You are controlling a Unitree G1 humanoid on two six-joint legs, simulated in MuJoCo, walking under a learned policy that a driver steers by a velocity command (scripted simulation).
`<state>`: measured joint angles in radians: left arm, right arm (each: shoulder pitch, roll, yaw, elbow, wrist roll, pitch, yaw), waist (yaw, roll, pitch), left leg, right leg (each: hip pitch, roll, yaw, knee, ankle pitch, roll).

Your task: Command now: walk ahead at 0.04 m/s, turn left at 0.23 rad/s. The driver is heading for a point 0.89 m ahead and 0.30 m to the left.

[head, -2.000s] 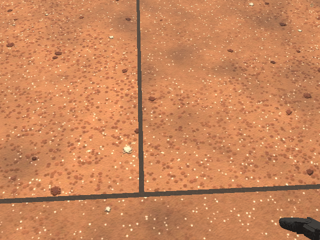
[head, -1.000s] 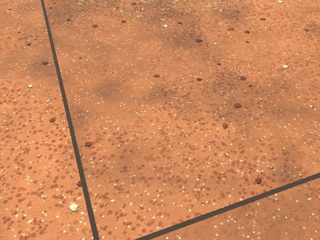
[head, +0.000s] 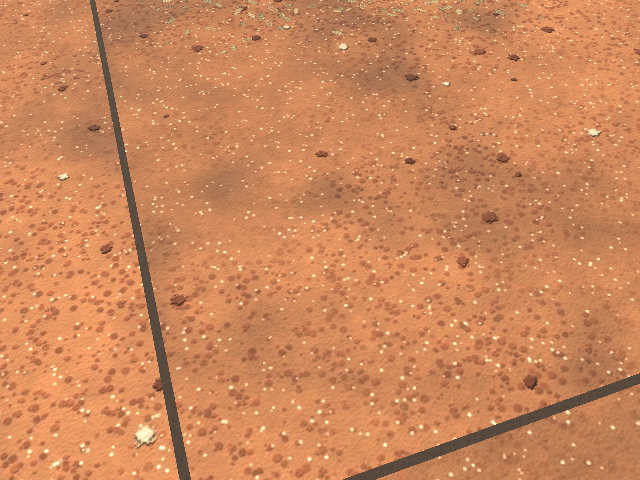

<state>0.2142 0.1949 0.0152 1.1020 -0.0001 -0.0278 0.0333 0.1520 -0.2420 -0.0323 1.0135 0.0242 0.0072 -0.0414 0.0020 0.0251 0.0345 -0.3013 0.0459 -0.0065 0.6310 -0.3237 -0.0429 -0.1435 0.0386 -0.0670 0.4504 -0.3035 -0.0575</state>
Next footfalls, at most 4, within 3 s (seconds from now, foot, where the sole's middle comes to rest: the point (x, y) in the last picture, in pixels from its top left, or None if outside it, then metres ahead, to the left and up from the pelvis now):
0.04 left None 0.06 0.13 -0.77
0.40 right None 0.08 -0.12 -0.77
0.88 left None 0.00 0.12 -0.77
1.42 right None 0.39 0.10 -0.77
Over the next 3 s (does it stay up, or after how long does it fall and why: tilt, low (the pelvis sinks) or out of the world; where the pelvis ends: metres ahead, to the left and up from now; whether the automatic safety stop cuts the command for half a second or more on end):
stays up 0.85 0.30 0.00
